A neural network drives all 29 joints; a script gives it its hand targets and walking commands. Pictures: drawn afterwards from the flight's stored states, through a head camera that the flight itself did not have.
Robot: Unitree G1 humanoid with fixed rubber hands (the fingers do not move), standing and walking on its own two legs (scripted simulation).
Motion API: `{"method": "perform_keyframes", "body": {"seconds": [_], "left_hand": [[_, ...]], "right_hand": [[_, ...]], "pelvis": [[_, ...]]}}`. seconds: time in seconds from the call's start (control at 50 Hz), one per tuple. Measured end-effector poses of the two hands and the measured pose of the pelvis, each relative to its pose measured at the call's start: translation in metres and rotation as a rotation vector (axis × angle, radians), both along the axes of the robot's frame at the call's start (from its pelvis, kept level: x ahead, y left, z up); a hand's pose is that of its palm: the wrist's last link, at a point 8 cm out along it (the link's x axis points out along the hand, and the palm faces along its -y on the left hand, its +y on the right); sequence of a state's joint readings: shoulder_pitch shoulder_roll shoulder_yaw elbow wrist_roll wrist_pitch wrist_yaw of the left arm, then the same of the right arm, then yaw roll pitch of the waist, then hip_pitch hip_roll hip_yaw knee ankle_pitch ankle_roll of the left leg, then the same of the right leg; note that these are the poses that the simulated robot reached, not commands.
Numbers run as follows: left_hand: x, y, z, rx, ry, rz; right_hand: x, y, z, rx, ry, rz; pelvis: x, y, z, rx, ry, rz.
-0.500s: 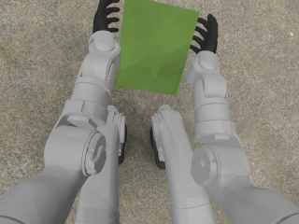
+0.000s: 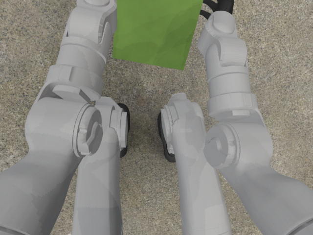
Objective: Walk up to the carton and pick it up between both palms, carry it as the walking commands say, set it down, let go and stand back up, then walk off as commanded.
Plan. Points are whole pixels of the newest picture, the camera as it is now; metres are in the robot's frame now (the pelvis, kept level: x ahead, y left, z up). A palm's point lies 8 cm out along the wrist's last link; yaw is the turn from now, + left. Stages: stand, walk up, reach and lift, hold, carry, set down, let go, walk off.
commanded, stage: set down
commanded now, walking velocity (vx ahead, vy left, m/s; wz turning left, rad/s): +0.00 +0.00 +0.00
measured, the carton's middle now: (154, 11) +0.55 -0.04 -0.20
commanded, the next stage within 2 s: none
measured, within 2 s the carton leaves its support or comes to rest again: neither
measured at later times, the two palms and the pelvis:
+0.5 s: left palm out of the picture +0.59 +0.06 -0.19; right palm (209, 17) +0.54 -0.17 -0.20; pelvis +0.04 -0.01 -0.05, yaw -1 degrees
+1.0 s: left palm out of the picture +0.62 +0.06 -0.24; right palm (209, 15) +0.56 -0.19 -0.25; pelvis +0.05 -0.01 -0.09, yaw -2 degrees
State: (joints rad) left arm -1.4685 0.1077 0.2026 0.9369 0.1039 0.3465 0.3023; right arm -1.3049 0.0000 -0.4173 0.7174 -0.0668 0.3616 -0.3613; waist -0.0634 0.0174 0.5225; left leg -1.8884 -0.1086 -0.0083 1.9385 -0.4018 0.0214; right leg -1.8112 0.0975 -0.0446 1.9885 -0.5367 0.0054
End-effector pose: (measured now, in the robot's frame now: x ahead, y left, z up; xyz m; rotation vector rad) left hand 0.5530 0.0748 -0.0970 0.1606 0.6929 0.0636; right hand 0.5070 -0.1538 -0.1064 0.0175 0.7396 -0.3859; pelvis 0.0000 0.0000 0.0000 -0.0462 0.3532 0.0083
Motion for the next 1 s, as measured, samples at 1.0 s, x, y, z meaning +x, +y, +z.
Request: {"method": "perform_keyframes", "body": {"seconds": [1.0], "left_hand": [[0.067, -0.017, -0.146, -0.071, 0.065, -0.12]], "right_hand": [[0.05, -0.033, -0.141, 0.102, 0.005, 0.082]], "pelvis": [[0.051, -0.01, -0.091, 0.027, 0.114, -0.046]]}}
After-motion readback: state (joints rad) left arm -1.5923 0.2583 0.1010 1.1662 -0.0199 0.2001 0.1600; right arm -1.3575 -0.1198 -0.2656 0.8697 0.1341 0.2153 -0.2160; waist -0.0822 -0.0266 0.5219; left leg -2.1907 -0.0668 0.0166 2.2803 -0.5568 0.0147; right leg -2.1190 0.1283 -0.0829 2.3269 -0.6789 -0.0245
